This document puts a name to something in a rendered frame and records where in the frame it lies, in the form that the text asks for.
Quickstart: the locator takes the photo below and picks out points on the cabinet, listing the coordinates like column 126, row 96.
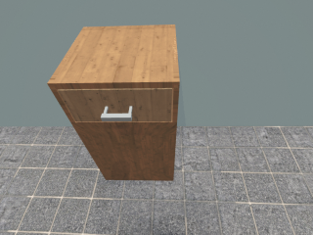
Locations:
column 124, row 57

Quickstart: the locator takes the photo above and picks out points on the drawer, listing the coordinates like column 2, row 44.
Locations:
column 148, row 104

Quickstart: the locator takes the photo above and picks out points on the handle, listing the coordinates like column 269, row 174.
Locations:
column 116, row 117

